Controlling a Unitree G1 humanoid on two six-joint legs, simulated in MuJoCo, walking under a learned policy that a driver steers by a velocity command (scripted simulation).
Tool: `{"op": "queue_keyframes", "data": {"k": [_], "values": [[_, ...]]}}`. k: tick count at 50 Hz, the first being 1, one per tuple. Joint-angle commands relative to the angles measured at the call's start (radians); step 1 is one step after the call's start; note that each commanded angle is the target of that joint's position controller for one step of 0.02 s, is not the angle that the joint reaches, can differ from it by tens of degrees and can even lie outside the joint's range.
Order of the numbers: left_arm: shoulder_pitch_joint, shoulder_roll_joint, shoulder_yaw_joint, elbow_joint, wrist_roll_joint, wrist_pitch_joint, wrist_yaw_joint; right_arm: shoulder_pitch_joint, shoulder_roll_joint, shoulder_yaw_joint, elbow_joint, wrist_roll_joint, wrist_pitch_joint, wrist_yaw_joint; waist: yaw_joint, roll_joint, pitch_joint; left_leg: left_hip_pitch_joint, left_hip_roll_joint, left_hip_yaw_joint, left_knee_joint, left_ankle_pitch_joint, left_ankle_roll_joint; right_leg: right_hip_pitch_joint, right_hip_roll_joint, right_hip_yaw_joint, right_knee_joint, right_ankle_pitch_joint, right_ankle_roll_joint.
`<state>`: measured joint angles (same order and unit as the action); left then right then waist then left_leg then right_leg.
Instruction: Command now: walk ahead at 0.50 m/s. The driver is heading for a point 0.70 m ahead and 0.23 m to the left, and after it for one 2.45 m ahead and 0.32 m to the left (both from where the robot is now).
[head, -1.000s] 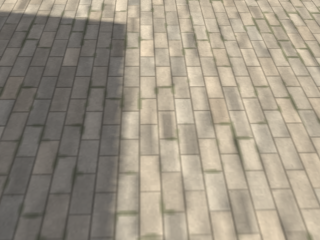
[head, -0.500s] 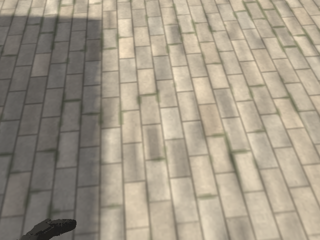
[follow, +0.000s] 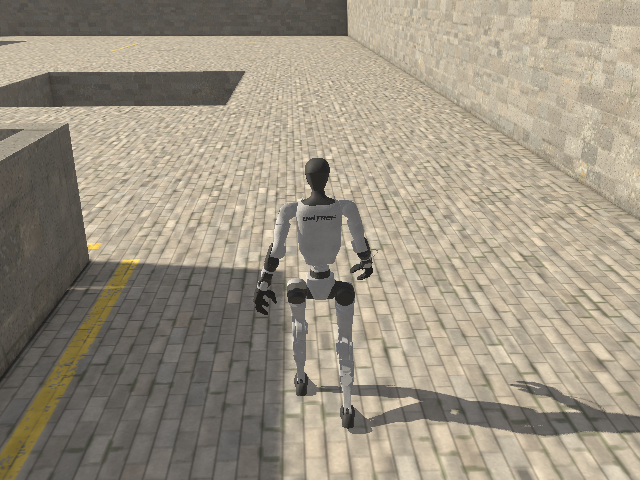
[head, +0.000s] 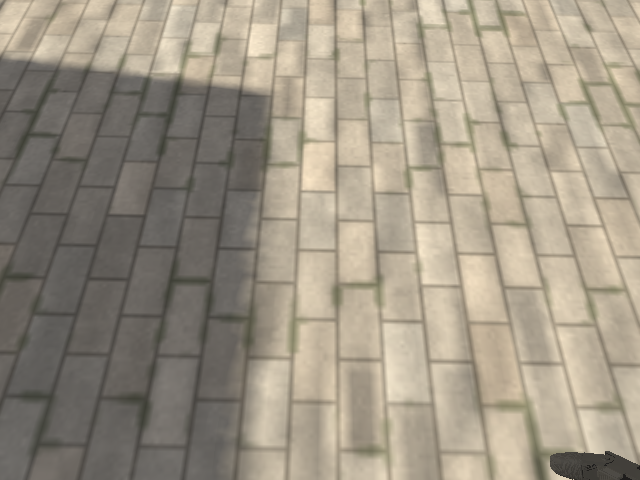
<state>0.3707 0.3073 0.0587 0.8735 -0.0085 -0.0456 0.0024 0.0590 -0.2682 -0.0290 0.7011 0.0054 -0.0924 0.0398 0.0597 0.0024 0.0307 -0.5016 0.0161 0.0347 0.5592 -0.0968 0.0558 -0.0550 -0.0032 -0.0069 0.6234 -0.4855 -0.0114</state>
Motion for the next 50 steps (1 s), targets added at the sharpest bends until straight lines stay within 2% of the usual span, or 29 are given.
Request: {"op": "queue_keyframes", "data": {"k": [1, 2, 3, 4, 5, 8, 11, 15, 19, 21, 23, 24, 25, 26, 27, 28, 29, 30, 31, 32, 35, 38, 40, 43, 46, 47, 48, 49, 50], "values": [[0.049, 0.096, 0.002, -0.079, -0.016, -0.05, -0.008, 0.376, -0.203, -0.068, 0.028, 0.003, 0.002, -0.007, -0.167, 0.207, -0.362, 0.859, 0.356, -0.737, -0.247, -0.313, 0.235, -0.664, 0.023, 0.147, 0.672, -0.093, -0.026], [-0.046, 0.136, 0.014, -0.109, -0.035, -0.061, -0.013, 0.311, -0.172, -0.057, 0.021, 0.002, 0.002, -0.01, -0.161, 0.147, -0.223, 0.741, 0.328, -0.59, -0.262, -0.275, 0.197, -0.719, -0.024, 0.121, 0.674, -0.002, -0.038], [-0.095, 0.122, 0.01, -0.119, -0.027, -0.064, -0.008, 0.246, -0.161, -0.052, 0.011, -0.003, 0.002, -0.011, -0.13, 0.061, -0.148, 0.606, 0.292, -0.486, -0.279, -0.159, 0.18, -0.691, -0.074, 0.09, 0.631, 0.089, -0.035], [-0.118, 0.114, 0.014, -0.122, -0.01, -0.061, -0.006, 0.203, -0.137, -0.047, 0.007, -0.009, 0.002, -0.009, -0.105, 0.044, -0.091, 0.499, 0.258, -0.41, -0.306, -0.057, 0.178, -0.659, -0.103, 0.084, 0.572, 0.147, -0.028], [-0.096, 0.102, 0.015, -0.118, -0.007, -0.052, -0.007, 0.183, -0.121, -0.041, 0.005, -0.019, -0.003, -0.009, -0.073, 0.07, -0.085, 0.433, 0.235, -0.361, -0.333, 0.004, 0.174, -0.597, -0.127, 0.092, 0.543, 0.188, -0.023], [-0.078, 0.059, 0.008, -0.108, -0.002, -0.023, -0.002, 0.185, -0.128, -0.046, 0.025, -0.007, -0.019, -0.009, -0.045, 0.07, -0.061, 0.356, 0.213, -0.261, -0.4, 0.102, 0.193, -0.566, -0.14, 0.076, 0.464, 0.238, 0.005], [-0.174, 0.047, 0.004, -0.139, 0.008, -0.019, 0.001, 0.219, -0.151, -0.054, 0.052, -0.005, -0.016, -0.022, -0.063, 0.047, -0.019, 0.367, 0.2, -0.191, -0.433, 0.159, 0.19, -0.636, -0.145, 0.069, 0.311, 0.374, 0.031], [-0.303, 0.019, -0.008, -0.167, 0.003, -0.035, -0.014, 0.265, -0.168, -0.056, 0.079, 0.003, -0.003, -0.034, -0.11, 0.052, 0.012, 0.38, 0.159, -0.102, -0.444, 0.139, 0.149, -0.592, -0.109, 0.031, 0.057, 0.57, 0.029], [-0.422, 0.023, -0.011, -0.209, -0.006, -0.047, -0.034, 0.344, -0.18, -0.061, 0.124, 0.012, 0.015, -0.038, -0.151, 0.05, 0.045, 0.473, 0.201, -0.119, -0.406, 0.128, 0.147, -0.594, -0.08, 0.023, -0.064, 0.57, 0.013], [-0.44, 0.038, -0.006, -0.226, -0.006, -0.055, -0.045, 0.353, -0.186, -0.065, 0.137, 0.017, 0.027, -0.044, -0.135, 0.059, 0.049, 0.531, 0.231, -0.153, -0.358, 0.167, 0.137, -0.593, -0.069, 0.039, -0.109, 0.507, -0.006], [-0.389, 0.067, 0.005, -0.214, -0.004, -0.064, -0.048, 0.335, -0.202, -0.073, 0.138, 0.019, 0.037, -0.05, -0.095, 0.08, 0.02, 0.555, 0.241, -0.18, -0.294, 0.251, 0.12, -0.5, -0.046, 0.032, -0.138, 0.439, -0.025], [-0.308, 0.089, 0.018, -0.193, -0.003, -0.067, -0.045, 0.311, -0.209, -0.074, 0.134, 0.019, 0.041, -0.052, -0.043, 0.086, -0.026, 0.539, 0.219, -0.167, -0.207, 0.378, 0.104, -0.372, -0.02, 0.007, -0.166, 0.427, -0.042], [-0.158, 0.137, 0.043, -0.148, 0.002, -0.069, -0.035, 0.306, -0.182, -0.063, 0.129, 0.013, 0.042, -0.053, 0.025, 0.07, -0.131, 0.468, 0.161, -0.132, -0.035, 0.419, 0.074, -0.137, -0.023, 0.003, -0.161, 0.45, -0.072], [0.023, 0.209, 0.063, -0.121, 0.018, -0.066, -0.023, 0.308, -0.118, -0.038, 0.099, -0.011, 0.04, -0.053, 0.088, -0.037, -0.299, 0.264, 0.087, -0.086, 0.274, 0.159, 0.033, 0.178, -0.208, 0.191, -0.113, 0.459, -0.134], [0.055, 0.27, 0.075, -0.102, 0.021, -0.056, -0.024, 0.454, -0.002, -0.007, 0.084, 0.006, 0.02, -0.047, 0.012, -0.31, -0.423, -0.119, -0.073, -0.075, 0.599, -0.468, -0.027, 0.481, -0.429, 0.638, -0.217, 0.264, -0.283], [0.044, 0.161, 0.05, -0.112, 0.01, -0.054, -0.023, 0.399, -0.12, -0.033, 0.104, 0.032, 0.008, -0.045, 0.057, -0.212, -0.379, -0.221, -0.023, -0.182, 0.716, -0.489, -0.027, 0.429, -0.407, 0.687, -0.296, 0.108, -0.264], [-0.034, 0.115, 0.034, -0.121, 0.01, -0.055, -0.017, 0.305, -0.172, -0.052, 0.076, 0.044, 0.006, -0.047, 0.05, -0.163, -0.218, -0.263, 0.014, -0.166, 0.731, -0.407, -0.027, 0.291, -0.382, 0.514, -0.31, 0.231, -0.221], [-0.11, 0.09, 0.025, -0.128, 0.017, -0.057, -0.016, 0.267, -0.163, -0.054, 0.07, 0.034, 0.01, -0.055, 0.013, -0.097, -0.149, -0.216, 0.053, -0.145, 0.703, -0.336, -0.039, 0.154, -0.346, 0.382, -0.317, 0.451, -0.201], [-0.166, 0.06, 0.018, -0.127, 0.022, -0.058, -0.019, 0.255, -0.154, -0.06, 0.07, 0.019, 0.021, -0.06, -0.019, -0.085, -0.099, -0.167, 0.073, -0.142, 0.66, -0.306, -0.051, 0.043, -0.312, 0.271, -0.325, 0.649, -0.189], [-0.2, 0.047, 0.015, -0.126, 0.03, -0.062, -0.019, 0.285, -0.139, -0.066, 0.073, 0.019, 0.038, -0.061, -0.057, -0.106, -0.086, -0.096, 0.091, -0.143, 0.635, -0.289, -0.06, -0.035, -0.287, 0.181, -0.335, 0.773, -0.178], [-0.252, 0.075, 0.027, -0.109, 0.029, -0.069, -0.011, 0.29, -0.081, -0.061, 0.047, 0.018, 0.084, -0.062, -0.098, -0.105, -0.053, -0.057, 0.092, -0.104, 0.545, -0.231, -0.086, -0.143, -0.277, 0.042, -0.387, 0.91, -0.198], [-0.272, 0.106, 0.038, -0.098, 0.024, -0.053, 0.012, 0.239, -0.061, -0.054, 0.008, 0.008, 0.094, -0.051, -0.093, -0.098, -0.058, -0.03, 0.094, -0.069, 0.357, -0.065, -0.091, -0.145, -0.254, -0.072, -0.403, 0.897, -0.193], [-0.271, 0.116, 0.04, -0.092, 0.018, -0.037, 0.023, 0.186, -0.06, -0.053, -0.016, 0.007, 0.094, -0.035, -0.071, -0.09, -0.069, 0.008, 0.083, -0.041, 0.248, 0.034, -0.083, -0.123, -0.247, -0.121, -0.396, 0.876, -0.185], [-0.249, 0.138, 0.047, -0.077, 0.002, -0.014, 0.026, 0.122, -0.078, -0.061, -0.059, 0.004, 0.1, -0.013, -0.049, -0.078, -0.069, 0.011, 0.07, -0.023, 0.147, 0.036, -0.062, -0.044, -0.272, -0.137, -0.348, 0.836, -0.172], [-0.256, 0.162, 0.057, -0.073, -0.02, 0.009, 0.027, 0.107, -0.108, -0.076, -0.094, 0.001, 0.112, 0.001, -0.06, -0.087, -0.06, 0.025, 0.048, 0.001, 0.085, -0.075, -0.023, 0.004, -0.304, -0.131, -0.244, 0.827, -0.144], [-0.268, 0.162, 0.058, -0.076, -0.027, 0.015, 0.028, 0.134, -0.117, -0.083, -0.095, 0.0, 0.113, 0.002, -0.08, -0.084, -0.068, 0.07, 0.025, 0.021, 0.031, -0.073, -0.003, 0.006, -0.294, -0.143, -0.173, 0.855, -0.122], [-0.264, 0.146, 0.056, -0.075, -0.03, 0.021, 0.029, 0.2, -0.139, -0.098, -0.08, -0.002, 0.109, -0.004, -0.114, -0.055, -0.1, 0.18, -0.015, 0.041, -0.053, 0.005, 0.026, -0.018, -0.252, -0.173, -0.041, 0.865, -0.087], [-0.199, 0.122, 0.05, -0.069, -0.008, 0.021, 0.025, 0.273, -0.226, -0.128, -0.071, -0.004, 0.105, -0.024, -0.131, 0.083, -0.157, 0.361, 0.034, -0.077, -0.111, 0.402, 0.078, -0.126, -0.17, -0.204, 0.173, 0.692, -0.012], [-0.173, 0.052, 0.026, -0.102, 0.046, 0.016, 0.015, 0.269, -0.329, -0.143, -0.094, -0.016, 0.108, -0.046, -0.071, 0.343, -0.2, 0.597, 0.284, -0.441, -0.072, 0.87, 0.25, -0.475, -0.009, -0.209, 0.515, -0.108, 0.074]]}}
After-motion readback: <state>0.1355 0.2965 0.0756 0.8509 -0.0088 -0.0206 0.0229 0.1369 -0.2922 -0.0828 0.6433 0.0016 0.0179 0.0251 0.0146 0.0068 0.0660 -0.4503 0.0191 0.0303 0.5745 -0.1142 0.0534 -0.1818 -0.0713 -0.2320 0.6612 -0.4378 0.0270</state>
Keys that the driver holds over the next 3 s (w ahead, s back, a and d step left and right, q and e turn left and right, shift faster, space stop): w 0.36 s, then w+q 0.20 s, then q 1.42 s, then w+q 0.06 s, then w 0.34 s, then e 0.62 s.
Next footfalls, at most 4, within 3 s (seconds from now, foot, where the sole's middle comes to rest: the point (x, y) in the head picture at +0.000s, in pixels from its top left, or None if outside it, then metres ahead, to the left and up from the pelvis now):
0.52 right None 0.46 -0.14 -0.76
0.98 left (285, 421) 0.56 0.13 -0.76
1.40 right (392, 401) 0.62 -0.10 -0.76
1.82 left None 0.44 0.10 -0.76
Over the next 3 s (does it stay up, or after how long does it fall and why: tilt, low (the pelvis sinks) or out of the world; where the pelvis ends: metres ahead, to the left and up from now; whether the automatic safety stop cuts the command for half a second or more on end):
stays up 0.59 0.18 0.02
